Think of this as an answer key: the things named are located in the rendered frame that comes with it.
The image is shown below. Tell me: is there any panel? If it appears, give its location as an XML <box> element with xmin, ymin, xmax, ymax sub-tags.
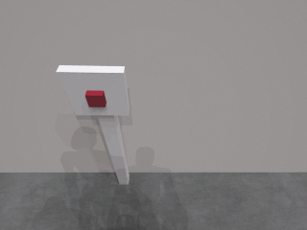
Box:
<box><xmin>56</xmin><ymin>65</ymin><xmax>130</xmax><ymax>185</ymax></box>

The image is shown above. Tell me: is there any button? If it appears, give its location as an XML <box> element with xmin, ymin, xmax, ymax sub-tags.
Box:
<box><xmin>85</xmin><ymin>90</ymin><xmax>106</xmax><ymax>107</ymax></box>

